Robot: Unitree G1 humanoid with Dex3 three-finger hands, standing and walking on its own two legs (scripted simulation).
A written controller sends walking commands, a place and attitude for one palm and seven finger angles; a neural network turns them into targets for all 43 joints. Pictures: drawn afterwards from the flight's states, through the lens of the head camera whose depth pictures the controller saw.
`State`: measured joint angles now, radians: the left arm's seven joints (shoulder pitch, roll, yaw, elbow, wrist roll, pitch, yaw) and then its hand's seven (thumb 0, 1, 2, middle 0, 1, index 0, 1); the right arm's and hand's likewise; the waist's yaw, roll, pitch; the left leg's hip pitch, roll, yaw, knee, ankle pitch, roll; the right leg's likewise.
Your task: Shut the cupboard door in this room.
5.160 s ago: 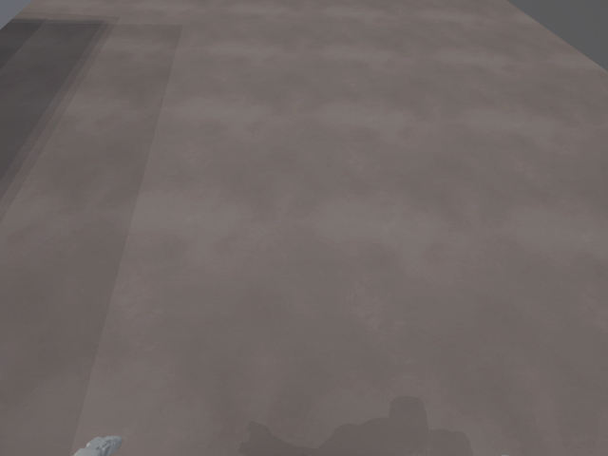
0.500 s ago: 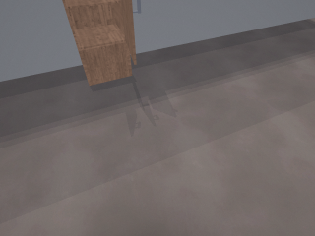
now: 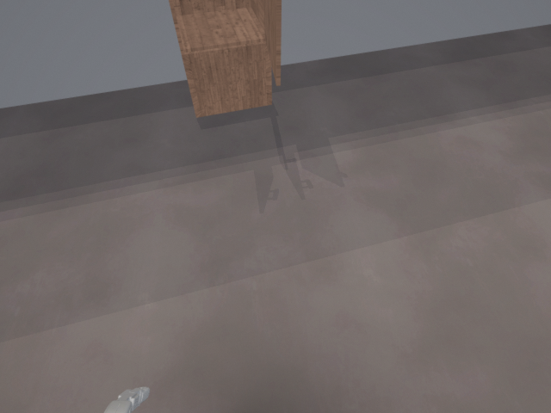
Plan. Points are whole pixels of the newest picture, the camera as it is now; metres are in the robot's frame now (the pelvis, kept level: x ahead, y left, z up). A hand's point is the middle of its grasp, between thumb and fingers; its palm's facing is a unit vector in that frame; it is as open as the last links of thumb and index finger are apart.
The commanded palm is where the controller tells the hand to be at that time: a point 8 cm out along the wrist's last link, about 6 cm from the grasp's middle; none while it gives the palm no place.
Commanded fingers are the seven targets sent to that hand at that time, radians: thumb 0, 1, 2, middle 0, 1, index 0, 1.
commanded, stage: turn or walk to find it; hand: left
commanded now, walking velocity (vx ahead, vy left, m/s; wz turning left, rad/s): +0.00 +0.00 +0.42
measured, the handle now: out of the picture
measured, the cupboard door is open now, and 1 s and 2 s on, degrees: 82 82 82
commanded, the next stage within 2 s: stand and wait in 1.36 s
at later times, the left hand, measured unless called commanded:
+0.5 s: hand out of the picture -0.05 +0.17 -0.17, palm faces +0.28 -0.92 -0.26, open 7.4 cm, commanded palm none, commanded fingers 0.00 0.90 0.90 -0.20 -0.30 -0.20 -0.30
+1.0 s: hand out of the picture -0.02 +0.20 -0.15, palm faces +0.44 -0.86 -0.27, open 7.4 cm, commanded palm none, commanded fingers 0.00 0.90 0.90 -0.20 -0.30 -0.20 -0.30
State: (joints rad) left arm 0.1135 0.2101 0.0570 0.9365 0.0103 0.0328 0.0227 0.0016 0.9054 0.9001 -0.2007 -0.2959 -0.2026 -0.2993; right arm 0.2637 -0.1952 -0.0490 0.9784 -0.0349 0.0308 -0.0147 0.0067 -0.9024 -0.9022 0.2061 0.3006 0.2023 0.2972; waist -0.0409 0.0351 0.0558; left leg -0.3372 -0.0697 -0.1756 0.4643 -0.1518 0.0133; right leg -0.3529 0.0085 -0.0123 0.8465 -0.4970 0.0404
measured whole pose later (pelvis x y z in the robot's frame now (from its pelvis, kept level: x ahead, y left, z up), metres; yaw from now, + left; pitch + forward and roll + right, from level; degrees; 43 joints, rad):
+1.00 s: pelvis -0.02 -0.03 -0.01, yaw +26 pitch -1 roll +0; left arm 0.17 0.21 0.05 0.89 0.01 0.03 0.01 0.00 0.90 0.90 -0.20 -0.30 -0.20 -0.30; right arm 0.21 -0.21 -0.06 0.95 -0.03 0.04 0.01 0.01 -0.90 -0.90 0.21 0.30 0.20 0.30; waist -0.02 0.02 0.05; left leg -0.28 -0.05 -0.08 0.53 -0.24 0.01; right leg -0.28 -0.04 -0.04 0.62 -0.33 0.07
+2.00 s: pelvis -0.07 -0.02 -0.01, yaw +41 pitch -1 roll -1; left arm 0.26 0.15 0.01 1.07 0.02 0.01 0.03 0.00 0.92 0.90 -0.20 -0.30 -0.21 -0.30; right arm 0.24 -0.20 -0.04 1.09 -0.02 0.04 -0.01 0.00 -0.92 -0.90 0.20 0.30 0.20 0.30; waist 0.00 0.03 0.03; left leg -0.23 0.02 0.02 0.56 -0.31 0.00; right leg -0.22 -0.05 -0.11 0.53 -0.28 0.01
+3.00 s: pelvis -0.10 -0.02 +0.00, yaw +32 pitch -1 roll +0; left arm 0.18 0.23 0.03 1.03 0.02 0.03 0.01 0.00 0.90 0.90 -0.20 -0.30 -0.20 -0.30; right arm 0.19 -0.18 -0.01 1.04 -0.02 0.00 -0.02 0.01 -0.90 -0.90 0.20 0.30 0.20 0.30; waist 0.01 -0.04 0.01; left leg -0.19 -0.02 -0.02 0.45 -0.26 0.02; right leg -0.29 -0.02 -0.01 0.62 -0.34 0.04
